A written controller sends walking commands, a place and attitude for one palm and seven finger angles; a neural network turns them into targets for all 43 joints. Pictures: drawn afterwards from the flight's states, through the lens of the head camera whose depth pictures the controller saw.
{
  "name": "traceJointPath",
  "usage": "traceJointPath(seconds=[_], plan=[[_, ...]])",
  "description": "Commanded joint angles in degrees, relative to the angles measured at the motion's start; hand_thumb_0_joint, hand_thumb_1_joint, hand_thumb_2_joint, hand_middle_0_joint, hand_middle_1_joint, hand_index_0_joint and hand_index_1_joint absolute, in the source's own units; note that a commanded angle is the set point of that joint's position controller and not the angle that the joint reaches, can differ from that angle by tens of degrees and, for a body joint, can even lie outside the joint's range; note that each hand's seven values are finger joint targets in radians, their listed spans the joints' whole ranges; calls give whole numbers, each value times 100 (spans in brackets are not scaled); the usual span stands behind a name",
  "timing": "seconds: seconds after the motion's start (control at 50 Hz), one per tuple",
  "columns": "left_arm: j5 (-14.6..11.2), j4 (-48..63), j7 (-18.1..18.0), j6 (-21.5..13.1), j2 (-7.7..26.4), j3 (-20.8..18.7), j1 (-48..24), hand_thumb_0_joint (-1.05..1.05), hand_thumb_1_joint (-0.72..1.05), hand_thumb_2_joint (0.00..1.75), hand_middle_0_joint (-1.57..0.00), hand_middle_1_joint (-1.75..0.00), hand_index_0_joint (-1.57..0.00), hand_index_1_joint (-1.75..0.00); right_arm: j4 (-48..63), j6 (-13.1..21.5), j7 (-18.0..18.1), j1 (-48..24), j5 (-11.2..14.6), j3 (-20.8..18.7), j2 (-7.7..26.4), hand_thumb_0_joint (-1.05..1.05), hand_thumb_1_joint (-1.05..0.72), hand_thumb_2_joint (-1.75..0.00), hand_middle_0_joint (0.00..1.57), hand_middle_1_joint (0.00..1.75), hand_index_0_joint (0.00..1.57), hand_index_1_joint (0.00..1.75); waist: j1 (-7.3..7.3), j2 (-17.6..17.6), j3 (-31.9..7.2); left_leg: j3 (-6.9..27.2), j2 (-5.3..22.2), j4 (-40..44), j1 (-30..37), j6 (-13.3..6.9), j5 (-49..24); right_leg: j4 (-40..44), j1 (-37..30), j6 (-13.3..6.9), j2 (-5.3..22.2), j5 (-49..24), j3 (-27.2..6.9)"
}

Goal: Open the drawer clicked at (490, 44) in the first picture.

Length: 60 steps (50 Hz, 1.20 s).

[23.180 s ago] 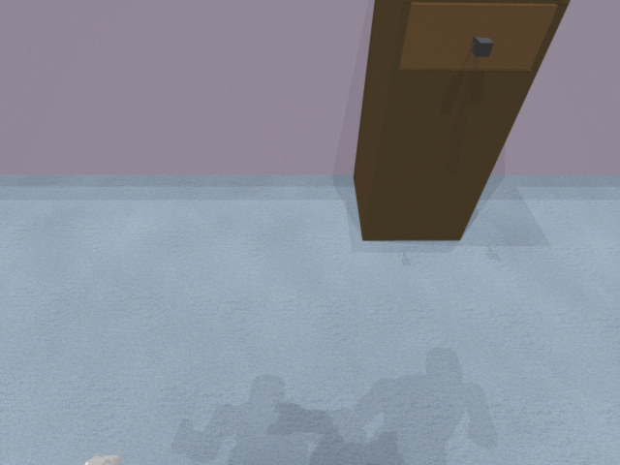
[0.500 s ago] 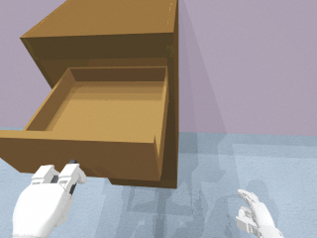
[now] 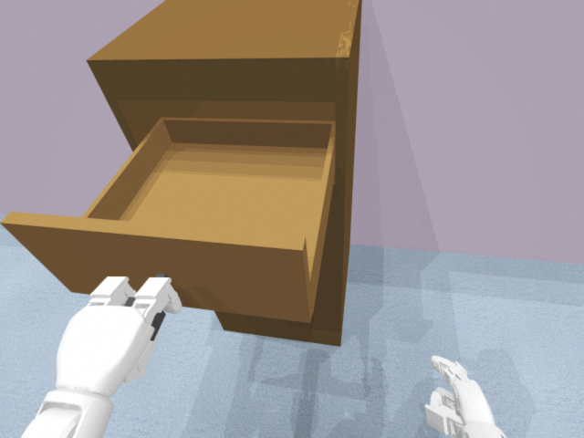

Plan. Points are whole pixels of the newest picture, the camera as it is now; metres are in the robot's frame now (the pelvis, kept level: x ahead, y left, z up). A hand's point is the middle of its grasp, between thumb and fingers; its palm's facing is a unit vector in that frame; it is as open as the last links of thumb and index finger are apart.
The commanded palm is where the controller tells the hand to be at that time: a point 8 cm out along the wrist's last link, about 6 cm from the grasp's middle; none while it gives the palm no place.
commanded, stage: open the thumb to release the handle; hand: left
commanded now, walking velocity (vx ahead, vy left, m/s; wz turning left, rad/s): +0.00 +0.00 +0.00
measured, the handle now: (148, 304) +0.24 +0.22 +0.10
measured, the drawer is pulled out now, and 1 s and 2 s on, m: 0.30 0.30 0.30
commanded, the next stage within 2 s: lift the hand off the handle in 0.30 s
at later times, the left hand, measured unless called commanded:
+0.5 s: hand (135, 352) +0.19 +0.22 +0.08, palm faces +0.07 -0.13 -0.99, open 13.6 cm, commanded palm +0.16 +0.22 +0.13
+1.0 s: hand (128, 321) +0.21 +0.22 +0.11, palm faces +0.10 -0.09 -0.99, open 13.5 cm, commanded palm +0.17 +0.22 +0.17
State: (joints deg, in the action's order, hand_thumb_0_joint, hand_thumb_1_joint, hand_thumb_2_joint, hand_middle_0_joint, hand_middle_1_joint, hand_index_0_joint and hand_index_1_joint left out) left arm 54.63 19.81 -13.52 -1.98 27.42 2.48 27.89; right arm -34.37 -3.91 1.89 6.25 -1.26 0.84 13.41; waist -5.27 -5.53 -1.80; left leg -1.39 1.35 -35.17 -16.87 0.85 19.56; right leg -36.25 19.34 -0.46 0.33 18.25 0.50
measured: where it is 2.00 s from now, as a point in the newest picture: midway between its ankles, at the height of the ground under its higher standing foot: outside the picture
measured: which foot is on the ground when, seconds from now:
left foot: down 0.00-1.00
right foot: down 0.00-1.00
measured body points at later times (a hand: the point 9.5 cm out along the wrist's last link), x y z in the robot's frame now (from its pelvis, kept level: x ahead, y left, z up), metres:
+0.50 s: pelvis -0.01 +0.01 +0.00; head +0.00 -0.03 +0.45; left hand +0.18 +0.22 +0.13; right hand +0.22 -0.19 -0.09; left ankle -0.01 +0.13 -0.73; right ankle +0.01 -0.11 -0.73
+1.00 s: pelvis +0.00 +0.01 +0.01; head +0.00 -0.04 +0.46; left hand +0.20 +0.23 +0.17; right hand +0.23 -0.19 -0.09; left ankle -0.01 +0.13 -0.73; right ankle +0.01 -0.11 -0.73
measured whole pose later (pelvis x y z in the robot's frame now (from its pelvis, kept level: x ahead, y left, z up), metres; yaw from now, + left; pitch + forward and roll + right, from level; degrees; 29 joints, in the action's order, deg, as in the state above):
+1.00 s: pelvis +0.00 +0.01 +0.01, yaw +1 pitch -1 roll +0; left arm 53.4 21.7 -5.9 5.0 26.3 4.5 19.4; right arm -34.9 -5.4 1.3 4.6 -0.4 1.7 14.0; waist -6.0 -6.3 -0.9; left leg -1.2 0.3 -29.1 -12.0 0.1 16.3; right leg -30.1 14.2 0.3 1.3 15.2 0.7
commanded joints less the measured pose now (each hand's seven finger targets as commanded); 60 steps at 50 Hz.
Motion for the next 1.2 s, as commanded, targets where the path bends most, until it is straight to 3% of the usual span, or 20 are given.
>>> traceJointPath(seconds=[0.0,0.18,0.22,0.36,0.38,0.5,0.52,0.6,0.64,0.7,0.72,0.8,0.84,0.96,1.0,1.04,1.1,1.12,1.16,1.18], plan=[[-97,961,-256,217,1051,-1447,-427,0,13,57,-35,-127,-35,-127,956,311,39,-1039,29,-189,528,0,-90,-90,20,30,20,30,-178,460,-838,-21,-263,529,226,-115,-1301,813,-650,-50,-57,-1278,-153],[12,915,34,242,788,-956,-819,0,-50,30,-30,-120,-30,-120,939,279,7,-1060,6,-165,541,0,-90,-90,20,30,20,30,-121,547,-579,-64,-261,723,215,-147,-1101,973,-570,-20,-39,-933,-23],[52,1046,38,244,644,-816,-781,0,-50,30,-30,-120,-30,-120,988,293,-29,-1027,0,-129,510,0,-90,-90,20,30,20,30,-150,351,-730,-63,-243,718,293,-137,-1161,922,-585,-43,-28,-846,12],[105,1052,84,263,611,-723,-833,0,-50,30,-30,-120,-30,-120,958,259,-58,-1018,-13,-175,543,0,-90,-90,20,30,20,30,-136,505,-633,-52,-226,759,282,-136,-1270,931,-591,-47,-68,-1001,45],[115,895,122,285,82,-244,-535,0,-50,30,-30,-120,-30,-120,989,274,-115,-1028,-25,-177,488,0,-90,-90,20,30,20,30,-120,566,-486,-62,-243,736,241,-144,-1308,899,-497,-48,-77,-1048,90],[354,1012,6,293,674,-639,-1270,0,-50,30,-30,-120,-30,-120,951,244,-85,-1105,-39,-155,537,0,-90,-90,20,30,20,30,-116,320,-684,-8,-215,723,268,-116,-1073,894,-478,-113,-111,-725,-41],[355,1025,15,286,389,-401,-1201,0,-50,30,-30,-120,-30,-120,973,268,-114,-1025,-55,-125,458,0,-90,-90,20,30,20,30,-131,327,-812,-18,-232,703,303,-132,-1149,824,-470,-109,-59,-695,29],[218,875,35,308,716,-700,-1411,0,-50,30,-30,-120,-30,-120,883,239,-43,-1123,-7,-163,520,0,-90,-90,20,30,20,30,-87,295,-705,5,-221,751,277,-109,-1179,887,-572,-105,-117,-913,-12],[206,820,105,313,277,-280,-1517,0,-50,30,-30,-120,-30,-120,837,227,-74,-1101,-4,-171,439,0,-90,-90,20,30,20,30,-30,370,-627,6,-224,783,286,-118,-1246,864,-483,-101,-115,-900,92],[173,941,105,335,659,-575,-1636,0,-50,30,-30,-120,-30,-120,896,238,-43,-1161,22,-165,513,0,-90,-90,20,30,20,30,-85,328,-702,19,-205,805,301,-115,-1204,881,-590,-96,-127,-915,43],[243,1124,111,345,491,-381,-1755,0,-50,30,-30,-120,-30,-120,925,245,-68,-1096,-24,-105,451,0,-90,-90,20,30,20,30,-117,272,-983,4,-237,796,381,-137,-1289,841,-639,-96,-69,-864,73],[93,1315,219,533,687,-565,-1638,0,-50,30,-30,-120,-30,-120,957,197,-48,-1237,65,-125,514,0,-90,-90,20,30,20,30,-136,221,-983,22,-184,875,488,-122,-1556,903,-891,-100,-103,-1226,61],[21,1291,338,581,677,-547,-1757,0,-50,30,-30,-120,-30,-120,893,161,-44,-1215,62,-106,481,0,-90,-90,20,30,20,30,-81,483,-763,6,-198,949,481,-152,-1564,999,-901,-70,-86,-1296,80],[-151,1695,580,650,698,-529,-1690,0,-50,30,-30,-120,-30,-120,977,131,-57,-1216,95,-77,542,0,-90,-90,20,30,20,30,-122,298,-848,-26,-184,1068,680,-159,-1757,1095,-1093,-28,-58,-1429,127],[-244,1728,631,739,1008,-889,-1460,0,-50,30,-30,-120,-30,-120,1020,122,-48,-1324,147,-65,604,0,-90,-90,20,30,20,30,-152,395,-840,-3,-143,1069,691,-144,-1799,1143,-1236,-27,-82,-1599,58],[-247,1649,738,790,927,-798,-1530,0,-50,30,-30,-120,-30,-120,947,52,-67,-1301,135,-40,573,0,-90,-90,20,30,20,30,-105,546,-614,-26,-158,1156,622,-150,-1822,1184,-1221,-13,-57,-1611,103],[-343,1785,890,931,1194,-1029,-1579,0,-50,30,-30,-120,-30,-120,1034,14,-67,-1456,209,-12,641,0,-90,-90,20,30,20,30,-132,324,-614,-30,-128,1207,673,-135,-1704,1245,-1301,-2,-70,-1516,60],[-322,1861,982,936,895,-696,-1752,0,-50,30,-30,-120,-30,-120,1049,16,-90,-1382,162,40,556,0,-90,-90,20,30,20,30,-115,395,-647,-70,-181,1215,720,-171,-1733,1249,-1285,17,-8,-1462,116],[-391,1844,1116,947,956,-662,-1915,0,-50,30,-30,-120,-30,-120,1019,-23,-73,-1401,168,-1,611,0,-90,-90,20,30,20,30,-75,339,-514,-62,-176,1301,773,-175,-1658,1334,-1263,34,-30,-1392,133],[-424,1885,1144,942,1191,-864,-1945,0,-50,30,-30,-120,-30,-120,1041,-19,-55,-1409,189,-5,627,0,-90,-90,20,30,20,30,-96,330,-559,-62,-159,1321,786,-175,-1611,1357,-1324,44,-30,-1356,120]])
